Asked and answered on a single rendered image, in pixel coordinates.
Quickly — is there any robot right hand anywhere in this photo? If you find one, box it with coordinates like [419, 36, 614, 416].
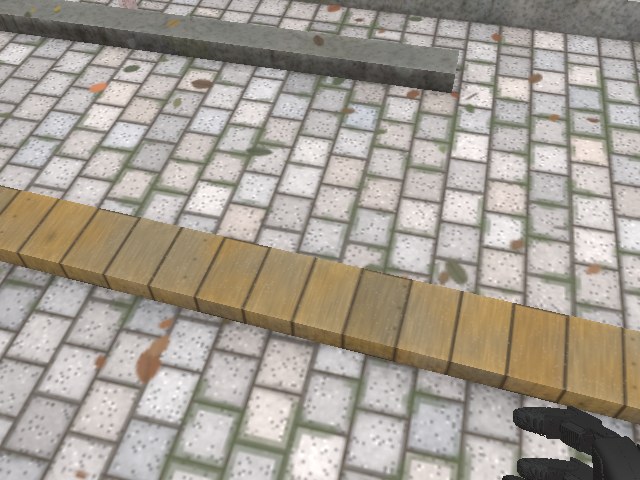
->
[502, 406, 640, 480]

